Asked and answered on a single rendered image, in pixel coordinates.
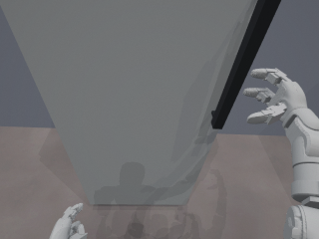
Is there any robot right upper arm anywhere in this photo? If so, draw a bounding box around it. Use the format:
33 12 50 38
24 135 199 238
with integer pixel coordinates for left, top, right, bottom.
283 204 319 239

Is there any handle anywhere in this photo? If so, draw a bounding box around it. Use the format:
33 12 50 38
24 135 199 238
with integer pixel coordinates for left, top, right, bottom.
211 0 281 129

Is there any right robot forearm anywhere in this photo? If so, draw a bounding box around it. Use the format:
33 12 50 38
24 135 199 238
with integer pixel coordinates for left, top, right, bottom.
282 108 319 209

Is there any left robot hand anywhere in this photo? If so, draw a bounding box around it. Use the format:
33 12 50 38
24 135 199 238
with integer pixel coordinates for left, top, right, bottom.
49 203 88 239

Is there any fridge door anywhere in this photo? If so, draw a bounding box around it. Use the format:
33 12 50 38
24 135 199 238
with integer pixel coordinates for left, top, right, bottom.
0 0 258 205

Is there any right robot hand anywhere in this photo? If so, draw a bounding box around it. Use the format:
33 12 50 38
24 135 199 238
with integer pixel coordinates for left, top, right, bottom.
243 68 308 125

